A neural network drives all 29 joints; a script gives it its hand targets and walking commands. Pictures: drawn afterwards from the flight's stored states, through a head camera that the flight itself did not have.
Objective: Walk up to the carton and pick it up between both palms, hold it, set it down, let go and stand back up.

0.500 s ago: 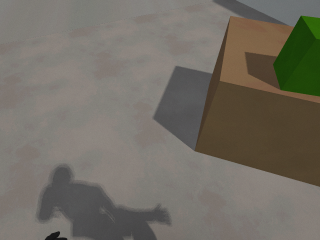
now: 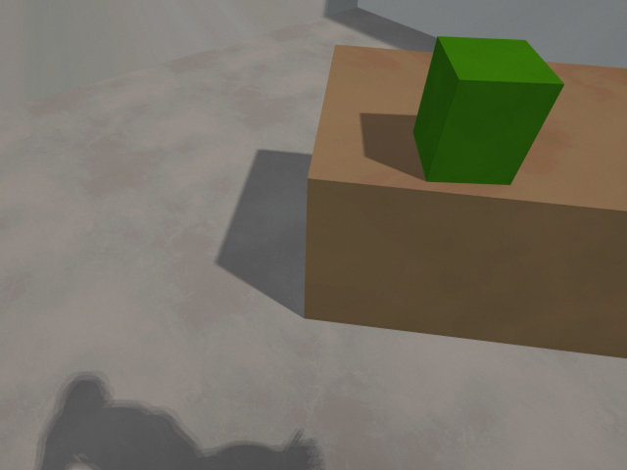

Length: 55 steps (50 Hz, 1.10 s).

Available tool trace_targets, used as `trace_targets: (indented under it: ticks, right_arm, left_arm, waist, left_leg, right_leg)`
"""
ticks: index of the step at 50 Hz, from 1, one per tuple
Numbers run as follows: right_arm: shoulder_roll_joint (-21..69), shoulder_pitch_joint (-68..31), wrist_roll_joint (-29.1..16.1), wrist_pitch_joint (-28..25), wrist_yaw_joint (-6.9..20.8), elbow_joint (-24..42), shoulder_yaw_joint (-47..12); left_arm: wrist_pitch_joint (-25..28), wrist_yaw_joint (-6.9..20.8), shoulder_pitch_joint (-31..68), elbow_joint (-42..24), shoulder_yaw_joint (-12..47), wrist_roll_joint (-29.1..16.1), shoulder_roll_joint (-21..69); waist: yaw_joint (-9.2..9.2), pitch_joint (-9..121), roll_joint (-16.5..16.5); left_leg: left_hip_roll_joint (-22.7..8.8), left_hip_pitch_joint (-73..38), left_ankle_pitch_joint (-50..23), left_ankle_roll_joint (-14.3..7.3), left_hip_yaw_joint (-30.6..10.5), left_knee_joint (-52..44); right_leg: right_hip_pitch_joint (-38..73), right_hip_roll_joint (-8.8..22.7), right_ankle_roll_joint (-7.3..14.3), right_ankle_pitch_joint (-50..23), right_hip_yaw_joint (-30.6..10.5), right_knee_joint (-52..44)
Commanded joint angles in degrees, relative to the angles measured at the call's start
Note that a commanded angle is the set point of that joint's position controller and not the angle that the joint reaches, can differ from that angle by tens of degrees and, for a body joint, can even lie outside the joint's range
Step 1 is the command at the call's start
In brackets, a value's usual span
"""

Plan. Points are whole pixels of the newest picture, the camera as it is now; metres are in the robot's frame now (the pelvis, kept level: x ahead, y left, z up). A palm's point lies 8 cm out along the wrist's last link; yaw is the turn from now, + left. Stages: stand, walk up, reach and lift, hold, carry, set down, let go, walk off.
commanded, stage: walk up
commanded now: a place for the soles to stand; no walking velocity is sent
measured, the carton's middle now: (474, 112) +0.86 -0.35 +0.02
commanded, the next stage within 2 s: none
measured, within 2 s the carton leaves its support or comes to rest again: neither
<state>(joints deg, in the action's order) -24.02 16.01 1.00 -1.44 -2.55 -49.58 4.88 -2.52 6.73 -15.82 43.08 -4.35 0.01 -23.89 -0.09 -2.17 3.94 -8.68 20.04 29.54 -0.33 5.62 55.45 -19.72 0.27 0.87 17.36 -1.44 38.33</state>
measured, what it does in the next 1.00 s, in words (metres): steps to the right: left foot, then right foot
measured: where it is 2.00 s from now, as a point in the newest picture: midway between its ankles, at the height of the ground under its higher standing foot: outside the picture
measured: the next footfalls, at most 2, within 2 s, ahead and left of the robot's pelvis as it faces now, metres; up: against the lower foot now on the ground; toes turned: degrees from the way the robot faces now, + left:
left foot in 0.28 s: +0.17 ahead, +0.06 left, +0.00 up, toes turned +2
right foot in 0.70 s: +0.18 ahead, -0.29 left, +0.00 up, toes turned -9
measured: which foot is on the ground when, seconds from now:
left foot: up 0.00-0.26, down 0.28-0.72, up 0.74-1.00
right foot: down 0.00-0.28, up 0.30-0.68, down 0.70-1.00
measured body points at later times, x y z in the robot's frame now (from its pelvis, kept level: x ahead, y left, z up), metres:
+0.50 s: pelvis +0.08 -0.07 +0.01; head +0.09 -0.02 +0.46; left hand +0.21 +0.23 -0.12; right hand +0.11 -0.43 -0.04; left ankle +0.13 +0.06 -0.72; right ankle +0.07 -0.22 -0.65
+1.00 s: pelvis +0.15 -0.22 +0.02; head +0.18 -0.22 +0.47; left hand +0.29 +0.08 -0.08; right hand +0.13 -0.56 -0.09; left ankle +0.16 -0.08 -0.65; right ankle +0.14 -0.29 -0.72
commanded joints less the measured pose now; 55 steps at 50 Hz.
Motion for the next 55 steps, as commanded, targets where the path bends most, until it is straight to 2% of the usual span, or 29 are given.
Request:
trace_targets:
  ticks: [1,3,6,8,10,12,13,14,15,16,17,18,19,23,29,33,34,35,36,37,38,40,41,42,44,45,47,51,55]
  right_arm:
    - [-13.4,-1.1,-1.2,-1.3,-0.1,4.4,2.7]
    - [-13.9,2.9,-0.7,-1.8,0.3,3.0,2.6]
    - [-12.0,1.3,-0.9,-2.9,0.1,3.9,2.2]
    - [-11.4,-0.1,-1.1,-3.1,-0.8,3.9,1.9]
    - [-10.8,3.3,-0.9,-3.7,-1.2,3.0,2.1]
    - [-11.0,9.5,-0.7,-4.7,-2.2,1.2,2.6]
    - [-15.0,12.6,0.1,-5.0,-2.5,0.3,4.0]
    - [-20.6,15.1,0.3,-4.8,-3.1,0.4,6.2]
    - [-22.4,10.7,0.7,-4.3,-3.5,1.7,6.8]
    - [-21.4,9.5,0.4,-4.3,-3.9,2.2,6.5]
    - [-20.7,5.0,-0.5,-4.7,-3.6,3.2,5.7]
    - [-18.7,1.3,-0.6,-4.9,-3.4,3.3,5.1]
    - [-17.1,0.4,-0.3,-5.0,-3.1,2.7,4.3]
    - [-16.2,5.4,0.4,-5.4,-2.1,3.1,3.7]
    - [-21.4,4.4,1.1,-5.1,-1.0,4.1,5.7]
    - [-21.1,-1.7,1.1,-4.2,-0.7,6.6,5.8]
    - [-17.5,0.4,0.9,-3.6,-0.8,5.6,4.8]
    - [-13.8,3.8,0.5,-3.1,-0.5,5.2,3.3]
    - [-8.8,2.4,0.3,-2.2,-0.4,6.3,1.7]
    - [-11.5,0.8,-0.9,-1.5,-0.6,7.1,2.1]
    - [-15.4,0.1,-0.6,-1.3,-1.0,6.7,2.7]
    - [-14.4,-0.2,-1.2,-1.0,-0.6,5.6,2.3]
    - [-13.1,3.2,-1.6,-0.9,-0.2,3.9,2.0]
    - [-12.7,4.1,-1.2,-1.2,0.5,3.1,1.5]
    - [-12.6,7.3,-0.4,-1.0,1.4,2.5,2.0]
    - [-11.6,6.4,-0.5,-1.2,1.5,2.6,1.5]
    - [-11.4,3.1,-0.1,-0.9,1.8,3.1,1.0]
    - [-8.7,0.7,-0.5,-0.5,1.6,3.0,0.2]
    - [-8.3,1.0,-0.7,-0.2,1.1,2.5,0.2]
  left_arm:
    - [1.5,-2.5,-1.4,-3.8,-6.2,2.9,-14.4]
    - [2.0,-2.7,-3.9,-4.8,-5.5,2.2,-13.3]
    - [2.1,-2.6,-4.8,-5.4,-4.9,2.4,-11.8]
    - [1.7,-3.0,-6.3,-5.4,-4.5,2.6,-12.3]
    - [1.2,-2.5,-4.3,-6.8,-3.7,3.1,-11.4]
    - [1.0,-2.2,2.4,-9.0,-3.2,2.5,-10.4]
    - [1.3,-2.1,1.4,-10.5,-2.8,2.0,-8.8]
    - [1.4,-2.5,2.7,-11.1,-2.2,1.7,-7.8]
    - [0.4,-3.0,0.4,-9.1,-3.0,2.5,-10.0]
    - [-0.8,-2.9,0.7,-8.2,-4.0,3.5,-13.0]
    - [-1.4,-2.0,-2.5,-7.5,-4.6,3.7,-13.6]
    - [-1.7,-1.3,-3.0,-6.3,-5.0,3.4,-14.2]
    - [-1.1,-0.7,-3.0,-6.3,-4.7,2.9,-12.5]
    - [-0.1,-0.1,-2.0,-5.9,-4.2,1.9,-9.5]
    - [0.3,0.8,1.7,-7.8,-3.7,2.7,-9.8]
    - [0.9,0.1,-6.0,-4.8,-5.7,3.6,-11.4]
    - [1.6,-0.6,-9.2,-2.2,-5.9,4.1,-11.5]
    - [1.9,-1.1,-12.7,-1.4,-7.2,4.5,-14.6]
    - [1.8,-1.9,-13.6,-2.0,-7.7,5.2,-19.1]
    - [1.8,-2.1,-9.5,-4.1,-7.4,4.8,-21.4]
    - [1.5,-2.4,-5.5,-5.1,-7.8,3.6,-21.9]
    - [1.7,-2.9,-2.4,-4.7,-6.1,2.9,-16.6]
    - [2.2,-3.2,-1.2,-5.0,-5.9,3.1,-14.9]
    - [2.7,-3.8,-1.6,-4.6,-5.0,2.5,-12.6]
    - [4.0,-4.5,-2.1,-4.1,-3.7,1.6,-10.9]
    - [4.4,-4.8,-4.9,-3.2,-3.5,0.9,-10.2]
    - [5.0,-6.1,-6.7,-1.8,-3.1,0.3,-10.5]
    - [5.1,-7.3,-7.4,-0.7,-2.0,0.7,-9.2]
    - [5.0,-8.4,-5.3,-0.5,-2.3,0.8,-10.1]
  waist:
    - [-2.98,-7.7,8.0]
    - [-1.84,-2.1,5.1]
    - [-3.12,3.3,5.4]
    - [-4.81,1.1,4.8]
    - [-2.82,5.7,5.5]
    - [1.76,7.7,1.8]
    - [3.84,11.9,-5.3]
    - [6.07,13.8,-14.3]
    - [3.77,10.3,-8.5]
    - [3.12,7.4,0.3]
    - [0.23,1.0,-1.0]
    - [-1.45,-2.2,1.7]
    - [-2.33,-4.8,-0.4]
    - [0.46,-4.7,-7.6]
    - [1.90,-0.5,-16.3]
    - [-3.15,5.1,-14.3]
    - [-4.41,6.4,-5.0]
    - [-5.84,6.5,3.7]
    - [-7.53,2.2,18.2]
    - [-6.46,-0.3,17.1]
    - [-5.69,-3.1,10.0]
    - [-3.54,-9.3,3.0]
    - [-2.21,-7.6,5.6]
    - [-1.57,-4.6,5.0]
    - [-0.71,0.8,1.2]
    - [-1.69,1.3,2.7]
    - [-2.99,3.8,-3.8]
    - [-2.59,2.6,-0.8]
    - [-1.80,2.8,-1.1]
  left_leg:
    - [2.1,15.7,-6.4,-2.0,-3.3,5.9]
    - [3.5,13.6,-7.8,-1.5,-3.6,2.8]
    - [4.5,11.5,-1.3,-1.0,-3.9,-10.3]
    - [6.6,10.7,-2.0,-1.1,-3.0,-12.8]
    - [6.9,4.7,-4.1,-2.3,-3.6,-21.0]
    - [6.8,-9.5,-18.8,-2.6,-2.0,-35.5]
    - [0.3,-23.7,-28.6,-4.5,-8.5,-38.9]
    - [-13.9,-35.2,-26.1,-8.8,-25.0,-37.6]
    - [-20.9,-32.0,-18.3,-13.9,-32.2,-37.4]
    - [-21.7,-22.2,0.9,-15.6,-33.5,-39.9]
    - [-21.9,-15.9,3.0,-16.5,-30.0,-42.6]
    - [-18.1,-9.2,2.7,-13.8,-25.8,-42.9]
    - [-13.9,-5.8,-0.5,-11.0,-19.1,-42.3]
    - [-6.9,-5.7,-18.6,-8.5,-4.5,-38.4]
    - [-11.0,-10.1,-9.9,-10.8,-4.1,-36.1]
    - [-11.6,-1.6,-11.4,-9.7,-1.1,-26.3]
    - [-7.9,1.0,-9.4,-8.6,0.5,-17.6]
    - [-3.8,6.3,-4.8,-6.5,2.1,-7.0]
    - [4.1,16.8,7.7,-3.8,3.4,2.4]
    - [8.6,20.7,8.3,-2.4,-1.7,7.9]
    - [5.8,19.5,5.4,-2.3,-3.9,10.0]
    - [3.3,18.5,-4.1,-2.8,-6.0,10.5]
    - [1.7,15.9,-7.9,-2.8,-5.7,8.5]
    - [2.6,14.3,-9.7,-2.6,-6.8,6.8]
    - [4.2,13.7,-11.9,-1.3,-8.5,5.6]
    - [3.7,14.0,-12.9,-1.2,-8.3,3.4]
    - [5.7,15.7,-10.6,-0.7,-10.5,0.2]
    - [7.8,14.3,-10.0,-0.7,-11.8,-3.3]
    - [8.8,9.5,-9.0,-1.3,-11.2,-8.0]
  right_leg:
    - [2.7,6.2,1.3,7.1,-21.4,-26.2]
    - [10.4,6.9,2.9,-7.6,-19.5,-22.8]
    - [19.9,7.3,10.3,-15.9,-16.8,-17.2]
    - [18.8,8.8,10.5,-19.7,-18.9,-18.0]
    - [19.1,8.8,12.0,-24.2,-19.0,-14.3]
    - [12.1,4.6,8.7,-26.5,-13.3,-6.8]
    - [2.6,0.9,4.9,-23.9,-9.5,1.4]
    - [-12.8,-5.4,-0.2,0.4,-6.0,11.1]
    - [-19.5,-5.8,-1.4,12.2,-7.0,21.3]
    - [-18.4,-2.5,-0.1,11.0,-11.2,25.5]
    - [-19.7,-1.0,0.0,10.0,-12.5,29.8]
    - [-15.9,0.6,-0.1,7.4,-12.4,31.2]
    - [-15.8,0.8,-0.4,4.6,-11.5,28.7]
    - [-14.1,0.8,-2.1,-3.8,-6.6,22.4]
    - [-11.4,6.0,-1.8,2.2,-1.6,5.7]
    - [5.1,5.4,1.0,-1.1,0.6,-3.8]
    - [10.9,2.2,0.6,0.3,1.6,-6.6]
    - [16.6,2.3,0.1,1.2,-1.7,-10.3]
    - [14.2,8.5,2.1,13.2,-17.4,-19.0]
    - [10.5,13.4,3.9,22.6,-32.0,-29.4]
    - [5.6,15.6,6.6,28.3,-35.2,-30.7]
    - [0.9,10.3,2.2,20.8,-28.3,-29.4]
    - [2.5,8.3,-0.1,16.2,-22.1,-28.1]
    - [6.3,7.1,-0.3,9.2,-21.8,-26.5]
    - [13.7,7.0,1.2,2.5,-19.0,-24.5]
    - [17.0,8.4,1.4,-6.9,-16.6,-24.0]
    - [24.8,10.7,3.2,-18.0,-19.0,-21.2]
    - [26.5,9.7,2.1,-39.2,-13.2,-16.9]
    - [24.3,11.5,2.9,-42.6,-11.7,-15.8]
